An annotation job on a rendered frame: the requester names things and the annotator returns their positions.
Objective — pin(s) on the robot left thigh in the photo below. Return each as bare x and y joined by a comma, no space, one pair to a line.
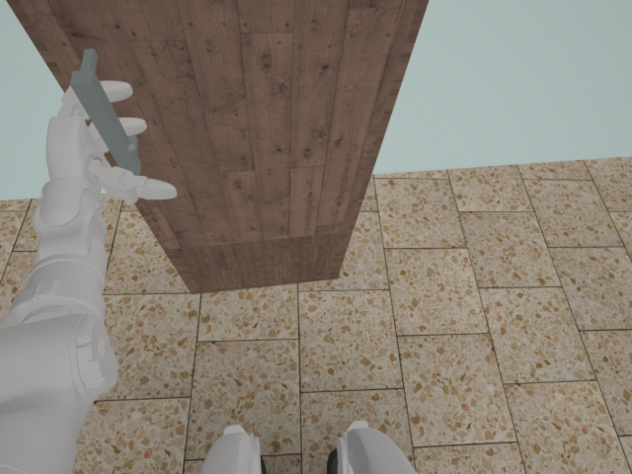
236,453

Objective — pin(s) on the handle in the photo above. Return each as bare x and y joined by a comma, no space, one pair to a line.
94,100

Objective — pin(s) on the robot right thigh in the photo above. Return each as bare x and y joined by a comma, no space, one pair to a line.
369,451

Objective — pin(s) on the cupboard door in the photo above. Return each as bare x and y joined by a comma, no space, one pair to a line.
263,114

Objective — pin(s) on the robot left forearm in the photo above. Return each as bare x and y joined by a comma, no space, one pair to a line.
69,272

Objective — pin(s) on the left robot upper arm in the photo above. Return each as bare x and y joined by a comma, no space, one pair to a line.
51,372

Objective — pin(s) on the robot thigh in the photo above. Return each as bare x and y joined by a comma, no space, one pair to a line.
369,451
236,453

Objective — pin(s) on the robot left hand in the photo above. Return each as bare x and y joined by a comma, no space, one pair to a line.
71,147

